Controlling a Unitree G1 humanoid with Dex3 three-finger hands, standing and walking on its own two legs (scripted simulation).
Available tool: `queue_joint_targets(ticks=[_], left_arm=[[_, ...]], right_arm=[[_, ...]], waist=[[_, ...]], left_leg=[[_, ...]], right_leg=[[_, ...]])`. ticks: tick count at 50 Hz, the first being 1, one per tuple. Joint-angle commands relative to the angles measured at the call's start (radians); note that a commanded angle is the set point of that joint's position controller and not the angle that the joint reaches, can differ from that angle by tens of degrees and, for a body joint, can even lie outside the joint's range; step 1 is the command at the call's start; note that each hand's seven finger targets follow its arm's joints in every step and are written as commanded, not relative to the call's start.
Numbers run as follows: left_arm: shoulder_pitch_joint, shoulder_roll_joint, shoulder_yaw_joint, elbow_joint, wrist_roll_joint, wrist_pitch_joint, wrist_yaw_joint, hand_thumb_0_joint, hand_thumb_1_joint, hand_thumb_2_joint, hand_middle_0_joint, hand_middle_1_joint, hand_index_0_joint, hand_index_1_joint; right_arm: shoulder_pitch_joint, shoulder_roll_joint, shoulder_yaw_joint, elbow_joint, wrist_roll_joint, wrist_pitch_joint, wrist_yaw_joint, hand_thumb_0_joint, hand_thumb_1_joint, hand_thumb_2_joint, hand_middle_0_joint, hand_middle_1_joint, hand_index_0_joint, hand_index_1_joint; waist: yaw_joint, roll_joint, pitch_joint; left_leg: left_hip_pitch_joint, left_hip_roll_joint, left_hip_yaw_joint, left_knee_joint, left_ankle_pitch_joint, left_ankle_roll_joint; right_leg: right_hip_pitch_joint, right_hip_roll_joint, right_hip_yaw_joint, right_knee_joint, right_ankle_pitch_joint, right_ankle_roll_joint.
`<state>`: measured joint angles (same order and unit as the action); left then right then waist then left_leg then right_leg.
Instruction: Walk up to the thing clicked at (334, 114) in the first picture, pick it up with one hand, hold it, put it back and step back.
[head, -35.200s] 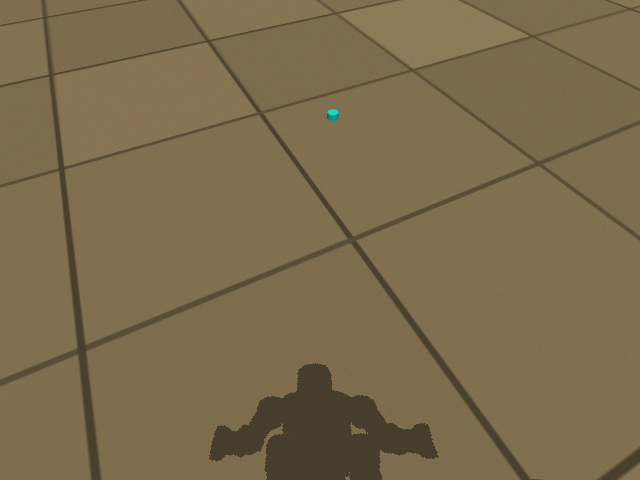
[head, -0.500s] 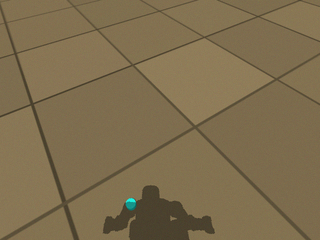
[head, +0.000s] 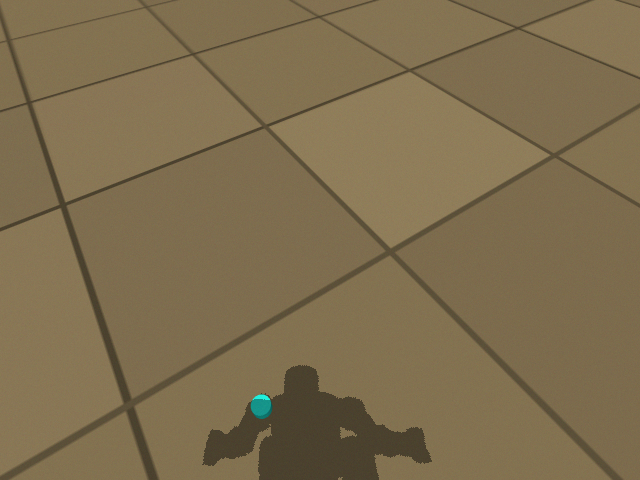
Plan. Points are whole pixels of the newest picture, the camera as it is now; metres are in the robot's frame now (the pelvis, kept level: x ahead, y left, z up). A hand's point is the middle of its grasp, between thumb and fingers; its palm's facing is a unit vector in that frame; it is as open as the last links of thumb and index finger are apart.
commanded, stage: stand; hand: left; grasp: from above
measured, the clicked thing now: (261, 406) +0.41 +0.22 -0.76
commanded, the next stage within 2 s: step back in 0.30 s
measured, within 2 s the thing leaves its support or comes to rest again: neither
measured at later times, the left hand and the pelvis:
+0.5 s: hand out of the picture +0.07 +0.28 -0.17, palm faces +0.00 -0.93 -0.36, open 7.4 cm; pelvis -0.03 +0.02 -0.01, yaw +0 degrees
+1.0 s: hand out of the picture +0.03 +0.34 -0.18, palm faces -0.10 -0.93 -0.37, open 7.4 cm; pelvis -0.09 +0.09 -0.02, yaw -4 degrees
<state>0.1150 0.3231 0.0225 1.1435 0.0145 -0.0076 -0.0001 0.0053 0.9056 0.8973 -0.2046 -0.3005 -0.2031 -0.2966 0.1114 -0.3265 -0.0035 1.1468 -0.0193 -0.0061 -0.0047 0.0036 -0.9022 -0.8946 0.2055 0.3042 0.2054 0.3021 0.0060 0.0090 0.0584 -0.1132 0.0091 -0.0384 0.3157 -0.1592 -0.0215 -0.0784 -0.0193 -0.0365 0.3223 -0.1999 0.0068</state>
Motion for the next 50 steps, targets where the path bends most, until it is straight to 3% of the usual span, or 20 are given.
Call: queue_joint_targets(ticks=[1,14,15,18,19,21,22,25,27,28,29,30,31,32,33,34,38,44,48,50], left_arm=[[-0.037,0.208,0.037,-0.069,-0.002,-0.023,0.016,0.0,0.9,0.9,-0.2,-0.3,-0.2,-0.3],[-0.034,0.215,0.033,-0.07,-0.002,-0.025,0.015,0.0,0.9,0.9,-0.2,-0.3,-0.2,-0.3],[-0.031,0.293,0.089,-0.077,-0.018,-0.014,0.021,0.0,0.9,0.9,-0.2,-0.3,-0.2,-0.3],[-0.009,0.302,0.103,-0.125,-0.021,-0.009,0.028,0.0,0.9,0.9,-0.2,-0.3,-0.2,-0.3],[-0.022,0.309,0.108,-0.146,-0.017,-0.006,0.029,0.0,0.9,0.9,-0.2,-0.3,-0.2,-0.3],[-0.077,0.313,0.112,-0.198,-0.002,-0.001,0.032,0.0,0.9,0.9,-0.2,-0.3,-0.2,-0.3],[-0.092,0.313,0.116,-0.221,0.01,0.001,0.031,0.0,0.9,0.9,-0.2,-0.3,-0.2,-0.3],[-0.158,0.309,0.111,-0.277,0.019,0.006,0.034,0.0,0.9,0.9,-0.2,-0.3,-0.2,-0.3],[-0.126,0.288,0.1,-0.288,0.018,0.014,0.036,0.0,0.9,0.9,-0.2,-0.3,-0.2,-0.3],[-0.127,0.29,0.096,-0.297,0.01,0.023,0.035,0.0,0.9,0.9,-0.2,-0.3,-0.2,-0.3],[-0.116,0.278,0.092,-0.302,-0.001,0.033,0.031,0.0,0.9,0.9,-0.2,-0.3,-0.2,-0.3],[-0.102,0.241,0.088,-0.317,-0.014,0.042,0.028,0.0,0.9,0.9,-0.2,-0.3,-0.2,-0.3],[-0.1,0.198,0.08,-0.334,-0.023,0.048,0.03,0.0,0.9,0.9,-0.2,-0.3,-0.2,-0.3],[-0.073,0.203,0.08,-0.321,-0.016,0.059,0.04,0.0,0.9,0.9,-0.2,-0.3,-0.2,-0.3],[-0.069,0.209,0.079,-0.322,-0.01,0.058,0.047,0.0,0.9,0.9,-0.2,-0.3,-0.2,-0.3],[-0.077,0.224,0.08,-0.315,-0.006,0.059,0.054,0.0,0.9,0.9,-0.2,-0.3,-0.2,-0.3],[0.015,0.23,0.084,-0.307,-0.02,0.063,0.042,0.0,0.9,0.9,-0.2,-0.3,-0.2,-0.3],[-0.025,0.216,0.084,-0.341,-0.005,0.047,0.041,0.0,0.9,0.9,-0.2,-0.3,-0.2,-0.3],[0.017,0.225,0.094,-0.332,0.005,0.047,0.032,0.0,0.9,0.9,-0.2,-0.3,-0.2,-0.3],[0.051,0.225,0.1,-0.321,0.01,0.047,0.026,0.0,0.9,0.9,-0.2,-0.3,-0.2,-0.3]], right_arm=[[-0.038,-0.207,-0.037,-0.061,0.005,-0.023,-0.014,0.0,-0.9,-0.9,0.2,0.3,0.2,0.3],[-0.034,-0.209,-0.035,-0.063,0.006,-0.021,-0.011,0.0,-0.9,-0.9,0.2,0.3,0.2,0.3],[-0.073,-0.26,-0.053,-0.083,0.007,-0.003,-0.005,0.0,-0.9,-0.9,0.2,0.3,0.2,0.3],[-0.025,-0.218,-0.052,-0.123,0.023,0.009,-0.005,0.0,-0.9,-0.9,0.2,0.3,0.2,0.3],[-0.013,-0.216,-0.057,-0.131,0.024,0.015,-0.005,0.0,-0.9,-0.9,0.2,0.3,0.2,0.3],[0.007,-0.222,-0.074,-0.156,0.017,0.036,-0.001,0.0,-0.9,-0.9,0.2,0.3,0.2,0.3],[0.033,-0.227,-0.078,-0.165,0.012,0.045,0.002,0.0,-0.9,-0.9,0.2,0.3,0.2,0.3],[0.089,-0.228,-0.084,-0.192,0.024,0.052,0.009,0.0,-0.9,-0.9,0.2,0.3,0.2,0.3],[0.073,-0.229,-0.085,-0.207,0.02,0.04,0.007,0.0,-0.9,-0.9,0.2,0.3,0.2,0.3],[0.091,-0.223,-0.086,-0.205,0.013,0.032,0.004,0.0,-0.9,-0.9,0.2,0.3,0.2,0.3],[0.091,-0.223,-0.09,-0.208,0.004,0.022,0.0,0.0,-0.9,-0.9,0.2,0.3,0.2,0.3],[0.082,-0.262,-0.104,-0.215,-0.009,0.016,-0.005,0.0,-0.9,-0.9,0.2,0.3,0.2,0.3],[0.1,-0.325,-0.12,-0.222,-0.021,0.011,-0.009,0.0,-0.9,-0.9,0.2,0.3,0.2,0.3],[0.091,-0.352,-0.122,-0.226,-0.017,0.011,-0.012,0.0,-0.9,-0.9,0.2,0.3,0.2,0.3],[0.097,-0.378,-0.129,-0.248,-0.008,0.009,-0.016,0.0,-0.9,-0.9,0.2,0.3,0.2,0.3],[0.054,-0.368,-0.13,-0.256,-0.006,0.011,-0.022,0.0,-0.9,-0.9,0.2,0.3,0.2,0.3],[-0.002,-0.256,-0.106,-0.286,-0.004,0.011,-0.047,0.0,-0.9,-0.9,0.2,0.3,0.2,0.3],[0.086,-0.256,-0.115,-0.3,0.002,0.019,-0.054,0.0,-0.9,-0.9,0.2,0.3,0.2,0.3],[0.034,-0.273,-0.12,-0.323,0.006,0.021,-0.045,0.0,-0.9,-0.9,0.2,0.3,0.2,0.3],[0.001,-0.284,-0.123,-0.331,0.005,0.018,-0.042,0.0,-0.9,-0.9,0.2,0.3,0.2,0.3]], waist=[[-0.003,0.004,-0.09],[-0.008,-0.013,-0.061],[-0.005,-0.03,0.053],[-0.015,-0.073,-0.043],[-0.016,-0.1,-0.066],[-0.019,-0.176,-0.078],[-0.026,-0.171,-0.079],[-0.058,-0.204,-0.088],[-0.029,-0.17,-0.121],[-0.038,-0.158,-0.128],[-0.043,-0.082,-0.121],[-0.027,0.028,-0.125],[-0.029,0.186,-0.122],[-0.02,0.14,-0.123],[-0.057,0.191,-0.143],[-0.046,0.185,-0.128],[0.014,0.136,-0.149],[-0.062,0.086,-0.119],[-0.045,0.1,-0.096],[-0.03,0.086,-0.096]], left_leg=[[0.029,0.113,-0.073,-0.027,0.182,0.037],[0.018,0.111,-0.072,-0.035,0.123,0.035],[-0.089,0.082,-0.069,0.09,0.26,0.056],[-0.101,0.012,0.005,0.268,0.214,0.046],[-0.118,-0.014,0.018,0.328,0.142,0.042],[-0.162,-0.063,-0.002,0.556,-0.32,0.055],[-0.167,-0.053,-0.027,0.634,-0.372,0.061],[-0.188,-0.017,-0.052,0.588,-0.335,0.071],[-0.198,-0.007,-0.021,0.396,-0.249,0.064],[-0.162,-0.007,0.004,0.248,-0.145,0.062],[-0.118,0.004,0.01,0.092,0.117,0.055],[-0.048,0.089,-0.112,0.071,0.397,0.068],[0.07,0.216,-0.294,0.082,0.663,0.117],[0.074,0.262,-0.308,0.121,0.732,0.171],[0.055,0.311,-0.376,0.107,0.741,0.192],[0.028,0.297,-0.352,0.082,0.656,0.168],[0.206,0.14,-0.136,0.151,0.663,0.025],[0.227,0.201,-0.165,0.179,0.65,0.117],[0.07,0.213,-0.188,0.133,0.462,0.097],[-0.008,0.254,-0.251,0.104,0.327,0.129]], right_leg=[[0.011,-0.113,0.093,-0.046,0.16,-0.021],[-0.01,-0.111,0.095,-0.062,0.108,-0.021],[-0.08,-0.104,0.109,0.011,0.282,-0.034],[-0.032,-0.184,0.154,0.036,0.48,-0.121],[-0.034,-0.224,0.186,0.036,0.489,-0.166],[-0.103,-0.329,0.267,0.021,0.46,-0.254],[-0.15,-0.347,0.263,0.036,0.448,-0.273],[-0.149,-0.314,0.215,0.101,0.447,-0.228],[-0.059,-0.253,0.181,0.191,0.436,-0.183],[-0.047,-0.226,0.161,0.256,0.421,-0.152],[-0.058,-0.169,0.115,0.326,0.377,-0.116],[-0.135,-0.065,0.075,0.432,0.246,-0.069],[-0.341,0.073,0.089,0.572,-0.201,-0.046],[-0.385,0.118,0.168,0.674,-0.426,-0.045],[-0.393,0.124,0.217,0.716,-0.467,-0.038],[-0.403,0.118,0.259,0.769,-0.428,-0.041],[-0.457,0.109,0.225,0.759,-0.212,-0.035],[-0.375,0.068,0.158,0.472,-0.244,0.006],[-0.246,0.053,0.103,0.366,-0.198,-0.026],[-0.184,0.033,0.111,0.332,-0.183,-0.048]])
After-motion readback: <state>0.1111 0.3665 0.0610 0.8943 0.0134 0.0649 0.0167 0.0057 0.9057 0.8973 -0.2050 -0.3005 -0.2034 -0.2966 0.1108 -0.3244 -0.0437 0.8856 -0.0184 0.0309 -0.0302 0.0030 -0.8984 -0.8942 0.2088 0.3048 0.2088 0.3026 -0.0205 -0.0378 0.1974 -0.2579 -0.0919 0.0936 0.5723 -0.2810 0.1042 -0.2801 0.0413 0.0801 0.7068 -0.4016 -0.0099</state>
